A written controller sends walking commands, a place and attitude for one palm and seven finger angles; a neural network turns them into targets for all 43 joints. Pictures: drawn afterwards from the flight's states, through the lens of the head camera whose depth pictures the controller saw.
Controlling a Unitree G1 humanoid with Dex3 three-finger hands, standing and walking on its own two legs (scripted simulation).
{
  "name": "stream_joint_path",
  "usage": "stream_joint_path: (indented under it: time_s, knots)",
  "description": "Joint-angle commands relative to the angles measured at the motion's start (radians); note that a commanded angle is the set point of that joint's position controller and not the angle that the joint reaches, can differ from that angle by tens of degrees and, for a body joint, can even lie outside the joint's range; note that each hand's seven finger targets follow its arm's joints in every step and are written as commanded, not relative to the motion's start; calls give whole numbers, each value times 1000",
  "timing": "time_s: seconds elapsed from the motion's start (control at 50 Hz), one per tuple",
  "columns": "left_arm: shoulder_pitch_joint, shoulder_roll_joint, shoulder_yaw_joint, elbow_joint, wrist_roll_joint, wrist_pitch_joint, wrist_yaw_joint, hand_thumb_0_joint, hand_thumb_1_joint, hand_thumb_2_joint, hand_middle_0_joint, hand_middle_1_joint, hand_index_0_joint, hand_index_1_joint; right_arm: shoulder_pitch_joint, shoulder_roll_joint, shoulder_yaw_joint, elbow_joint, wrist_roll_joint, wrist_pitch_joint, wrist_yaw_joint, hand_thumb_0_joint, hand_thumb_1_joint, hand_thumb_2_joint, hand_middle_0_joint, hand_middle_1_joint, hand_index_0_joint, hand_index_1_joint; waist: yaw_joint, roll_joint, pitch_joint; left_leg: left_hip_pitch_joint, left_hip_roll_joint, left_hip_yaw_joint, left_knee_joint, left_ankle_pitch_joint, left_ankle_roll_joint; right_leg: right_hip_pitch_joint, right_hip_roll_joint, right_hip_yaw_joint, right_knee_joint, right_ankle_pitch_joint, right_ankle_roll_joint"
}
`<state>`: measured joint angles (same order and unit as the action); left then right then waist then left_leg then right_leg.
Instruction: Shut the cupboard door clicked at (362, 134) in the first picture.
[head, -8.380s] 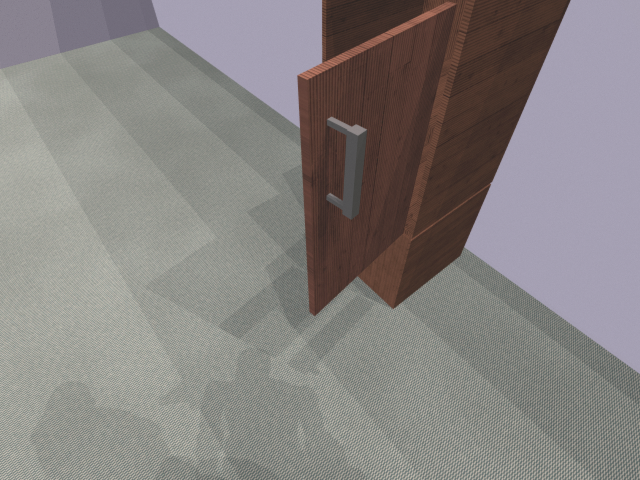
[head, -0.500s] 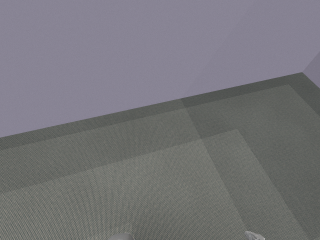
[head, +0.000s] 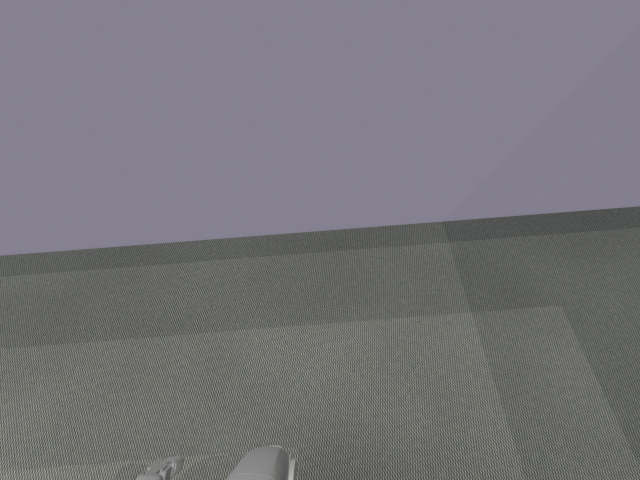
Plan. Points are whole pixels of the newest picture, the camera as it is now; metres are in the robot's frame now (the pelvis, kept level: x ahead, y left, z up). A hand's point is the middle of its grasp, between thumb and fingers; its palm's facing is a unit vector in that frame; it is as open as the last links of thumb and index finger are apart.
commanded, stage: walk to a spot facing it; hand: left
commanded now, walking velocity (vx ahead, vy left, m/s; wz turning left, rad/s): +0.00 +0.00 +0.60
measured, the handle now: out of the picture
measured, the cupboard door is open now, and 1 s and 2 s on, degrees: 98 98 98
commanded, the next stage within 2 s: none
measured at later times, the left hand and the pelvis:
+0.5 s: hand out of the picture +0.03 +0.26 -0.17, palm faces +0.31 -0.92 -0.25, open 7.4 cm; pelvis +0.01 +0.03 +0.00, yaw +17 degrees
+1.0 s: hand out of the picture -0.03 +0.17 -0.16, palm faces +0.62 -0.75 -0.23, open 7.4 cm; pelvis +0.09 +0.02 +0.01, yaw +38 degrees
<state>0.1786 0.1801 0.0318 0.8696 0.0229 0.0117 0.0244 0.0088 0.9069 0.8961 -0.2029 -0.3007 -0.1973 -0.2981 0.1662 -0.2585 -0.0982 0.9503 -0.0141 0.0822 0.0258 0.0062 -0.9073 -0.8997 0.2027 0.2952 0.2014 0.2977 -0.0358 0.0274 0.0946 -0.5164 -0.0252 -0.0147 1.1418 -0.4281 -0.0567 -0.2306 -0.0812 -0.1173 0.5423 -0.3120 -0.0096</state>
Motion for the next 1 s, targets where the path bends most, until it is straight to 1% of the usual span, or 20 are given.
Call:
stream_joint_path:
  time_s: [0.0, 0.14, 0.2, 0.22, 0.24, 0.26, 0.28, 0.32, 0.36, 0.44, 0.56, 0.62, 0.64, 0.66, 0.68, 0.7, 0.76, 0.8, 0.86, 0.98]
  knots:
    - [38, 183, 47, -54, 0, -30, 13, 0, 900, 900, -200, -300, -200, -300, -62, -49, 0, -87, 2, -20, 8, 0, -900, -900, 200, 300, 200, 300, 40, -196, -93, -65, 60, 35, -33, 25, -26, 159, -244, 86, -195, 485, -84]
    - [123, 242, 72, -11, 9, -24, 7, 0, 900, 900, -200, -300, -200, -300, -121, -26, 21, -107, 7, -37, 10, 0, -900, -900, 200, 300, 200, 300, 87, -248, -118, 71, 41, 131, -399, -20, -1, 219, -295, 25, -82, 660, -96]
    - [88, 244, 75, -12, -2, -20, -2, 0, 900, 900, -200, -300, -200, -300, -25, -64, 11, -91, 2, -49, 7, 0, -900, -900, 200, 300, 200, 300, 21, -185, -162, 304, 25, 137, -640, 188, 24, 99, -270, -52, 74, 557, -23]
    - [74, 217, 72, -31, -10, -15, -7, 0, 900, 900, -200, -300, -200, -300, 56, -138, -9, -73, -3, -57, 3, 0, -900, -900, 200, 300, 200, 300, -28, -19, -216, 487, 125, 1, -704, 393, 75, -62, -215, -92, 248, 361, 32]
    - [32, 136, 49, -76, -17, -10, -16, 0, 900, 900, -200, -300, -200, -300, 138, -256, -39, -64, -9, -63, -8, 0, -900, -900, 200, 300, 200, 300, -75, 296, -239, 610, 419, -400, -755, 797, 236, -354, -57, -84, 496, -324, 110]
    - [-41, 152, 44, -100, -6, 5, -6, 0, 900, 900, -200, -300, -200, -300, 189, -275, -40, -37, -2, -56, -19, 0, -900, -900, 200, 300, 200, 300, -89, 194, -259, 588, 470, -405, -739, 899, 314, -383, -49, 64, 606, -379, 88]
    - [-50, 158, 48, -100, -4, 10, -4, 0, 900, 900, -200, -300, -200, -300, 152, -254, -33, -49, -6, -58, -26, 0, -900, -900, 200, 300, 200, 300, -66, 112, -227, 528, 435, -345, -761, 714, 308, -383, -61, 93, 642, -312, 79]
    - [-47, 151, 54, -59, -2, 13, -9, 0, 900, 900, -200, -300, -200, -300, 31, -192, -16, -82, -8, -63, -41, 0, -900, -900, 200, 300, 200, 300, -19, 174, -153, 400, 321, -269, -785, 582, 244, -372, -57, 126, 646, -173, 89]
    - [-4, 155, 54, -31, -1, 20, -16, 0, 900, 900, -200, -300, -200, -300, -10, -164, -2, -93, -7, -68, -41, 0, -900, -900, 200, 300, 200, 300, 16, 129, -123, 365, 264, -208, -800, 561, 210, -340, -38, 124, 619, -97, 92]
    - [-8, 143, 51, -32, -3, 21, -13, 0, 900, 900, -200, -300, -200, -300, 16, -166, -4, -86, -9, -69, -40, 0, -900, -900, 200, 300, 200, 300, 18, 66, -130, 363, 252, -235, -806, 510, 217, -297, -9, 120, 501, -88, 96]
    - [-32, 130, 47, -65, -9, 14, -9, 0, 900, 900, -200, -300, -200, -300, -3, -176, -19, -94, -15, -55, -32, 0, -900, -900, 200, 300, 200, 300, 19, 137, -117, 277, 226, -309, -784, 430, 214, -156, 46, 99, 245, -105, 85]
    - [60, 137, 54, -42, -8, -4, -15, 0, 900, 900, -200, -300, -200, -300, -35, -165, -23, -105, -9, -52, -29, 0, -900, -900, 200, 300, 200, 300, 59, 125, -154, 167, 171, -326, -736, 167, 178, 70, 76, 70, 2, -17, 75]
    - [119, 174, 68, -29, -3, -15, -13, 0, 900, 900, -200, -300, -200, -300, -50, -132, -20, -113, -3, -53, -26, 0, -900, -900, 200, 300, 200, 300, 98, 33, -166, 26, 112, -294, -653, 18, 140, 242, 24, 124, -156, -34, 63]
    - [176, 268, 89, -17, 15, -28, -6, 0, 900, 900, -200, -300, -200, -300, -42, -59, -6, -127, 7, -59, -21, 0, -900, -900, 200, 300, 200, 300, 130, -257, -184, -192, -18, -123, -398, -143, 63, 404, -232, 406, -322, -263, -13]
    - [167, 309, 86, -27, 6, -23, -1, 0, 900, 900, -200, -300, -200, -300, -92, -78, -7, -150, -4, -64, -14, 0, -900, -900, 200, 300, 200, 300, 143, -367, -109, -237, -33, -34, -144, -192, 27, 261, -414, 608, -407, -334, -93]
    - [99, 272, 77, -48, 0, -20, 2, 0, 900, 900, -200, -300, -200, -300, -93, -108, -16, -150, -12, -58, -4, 0, -900, -900, 200, 300, 200, 300, 98, -246, -52, -218, 27, -66, -26, -122, 33, 146, -418, 522, -420, -368, -114]
    - [23, 173, 52, -35, -8, -55, -6, 0, 900, 900, -200, -300, -200, -300, -42, -82, -14, -84, -20, -50, 16, 0, -900, -900, 200, 300, 200, 300, 30, -219, -7, -193, 84, -28, 88, 99, 8, 116, -265, 237, -364, -50, -55]
    - [78, 155, 50, -8, -6, -70, -9, 0, 900, 900, -200, -300, -200, -300, -53, -47, -5, -79, -13, -51, 25, 0, -900, -900, 200, 300, 200, 300, 43, -192, -33, -194, 84, 9, 48, 145, -1, 184, -238, 122, -335, 140, -46]
    - [174, 158, 48, 41, -1, -83, -9, 0, 900, 900, -200, -300, -200, -300, -114, -23, 9, -91, -11, -55, 30, 0, -900, -900, 200, 300, 200, 300, 70, -183, -41, -228, 93, 50, -60, 151, -3, 293, -254, 43, -304, 345, -52]
    - [255, 168, 46, 99, 7, -87, -11, 0, 900, 900, -200, -300, -200, -300, -230, 1, 36, -117, -9, -67, 41, 0, -900, -900, 200, 300, 200, 300, 98, -208, -14, -193, 96, 119, -294, 155, 28, 350, -286, -62, -266, 506, -51]
